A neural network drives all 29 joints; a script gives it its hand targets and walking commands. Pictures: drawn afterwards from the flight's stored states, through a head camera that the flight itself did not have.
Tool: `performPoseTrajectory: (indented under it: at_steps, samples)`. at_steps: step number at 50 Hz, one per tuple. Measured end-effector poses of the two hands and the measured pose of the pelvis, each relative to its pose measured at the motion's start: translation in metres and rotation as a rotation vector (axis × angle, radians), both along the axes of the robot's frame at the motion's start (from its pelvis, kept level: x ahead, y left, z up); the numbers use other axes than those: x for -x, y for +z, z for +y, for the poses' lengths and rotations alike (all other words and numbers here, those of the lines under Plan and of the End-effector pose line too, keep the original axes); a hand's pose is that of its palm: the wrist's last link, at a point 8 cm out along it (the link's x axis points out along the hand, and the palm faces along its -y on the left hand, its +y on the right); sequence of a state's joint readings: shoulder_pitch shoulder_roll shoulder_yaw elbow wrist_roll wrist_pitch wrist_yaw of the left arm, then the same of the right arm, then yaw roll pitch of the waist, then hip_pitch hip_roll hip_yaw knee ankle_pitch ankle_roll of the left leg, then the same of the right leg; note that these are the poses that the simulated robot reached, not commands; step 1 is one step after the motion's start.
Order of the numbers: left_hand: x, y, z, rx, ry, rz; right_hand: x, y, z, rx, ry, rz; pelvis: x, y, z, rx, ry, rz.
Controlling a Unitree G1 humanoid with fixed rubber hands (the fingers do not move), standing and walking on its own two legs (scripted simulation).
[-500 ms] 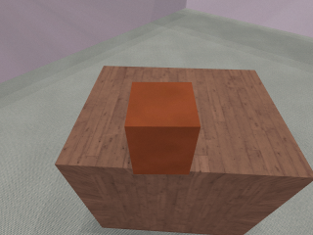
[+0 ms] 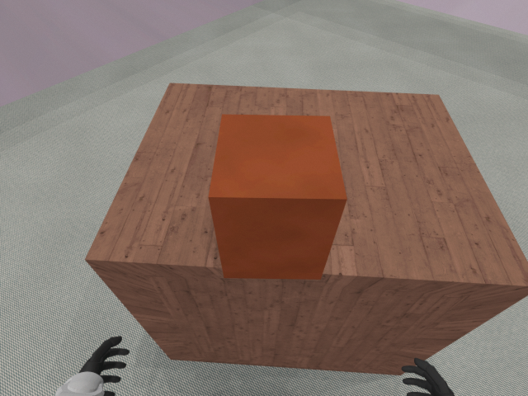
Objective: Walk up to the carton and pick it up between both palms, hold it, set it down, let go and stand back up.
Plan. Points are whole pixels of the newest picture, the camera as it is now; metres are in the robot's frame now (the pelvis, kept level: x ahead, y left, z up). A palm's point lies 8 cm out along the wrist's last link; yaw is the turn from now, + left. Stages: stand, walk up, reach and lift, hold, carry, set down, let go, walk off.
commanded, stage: reach and lift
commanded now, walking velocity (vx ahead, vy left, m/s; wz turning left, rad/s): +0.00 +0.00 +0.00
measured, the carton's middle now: (274, 201) +0.41 +0.01 +0.07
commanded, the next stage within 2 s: none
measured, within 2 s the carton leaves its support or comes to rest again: neither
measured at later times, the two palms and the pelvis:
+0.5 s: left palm (100, 374) +0.17 +0.24 -0.03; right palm (461, 380) +0.18 -0.26 -0.04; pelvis +0.01 +0.00 +0.02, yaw +0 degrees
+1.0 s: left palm (94, 359) +0.17 +0.23 +0.03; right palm out of the picture +0.12 -0.23 +0.01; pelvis -0.03 +0.02 +0.02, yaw -6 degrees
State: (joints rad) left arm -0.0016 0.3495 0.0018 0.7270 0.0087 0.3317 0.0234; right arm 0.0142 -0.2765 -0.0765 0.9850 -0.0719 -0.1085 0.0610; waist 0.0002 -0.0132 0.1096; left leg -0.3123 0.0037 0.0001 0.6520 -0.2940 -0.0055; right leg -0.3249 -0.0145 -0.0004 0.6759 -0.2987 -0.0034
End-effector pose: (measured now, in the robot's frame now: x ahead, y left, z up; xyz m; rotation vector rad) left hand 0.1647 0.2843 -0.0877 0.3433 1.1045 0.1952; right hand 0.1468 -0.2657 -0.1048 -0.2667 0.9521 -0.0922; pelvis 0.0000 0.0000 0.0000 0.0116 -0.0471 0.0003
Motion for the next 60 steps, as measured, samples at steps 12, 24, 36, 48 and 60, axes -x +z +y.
performPoseTrajectory:
  at_steps: [12, 24, 36, 48, 60]
  samples:
    - [-0.032, 0.019, -0.035, 0.097, -0.02, -0.125, -0.03, 0.027, -0.003, 0.004, 0.006, -0.086, -0.026, 0.008, 0.0, 0.004, -0.003, 0.011]
    - [-0.004, 0.055, -0.039, 0.071, -0.043, -0.312, -0.036, 0.068, 0.002, 0.001, 0.052, -0.298, -0.009, 0.017, -0.002, 0.002, -0.004, -0.017]
    - [0.017, 0.071, -0.045, 0.114, -0.026, -0.41, 0.023, 0.094, -0.003, 0.01, -0.003, -0.336, 0.019, 0.019, -0.004, -0.006, -0.011, -0.065]
    - [-0.011, 0.112, -0.048, 0.148, -0.023, -0.541, 0.023, 0.123, 0.032, -0.097, -0.031, -0.395, 0.028, 0.026, 0.021, 0.038, -0.088, -0.05]
    - [0.022, 0.125, -0.071, 0.17, -0.029, -0.629, 0.029, 0.142, 0.019, -0.072, -0.053, -0.569, 0.03, 0.026, 0.01, -0.012, -0.11, -0.012]
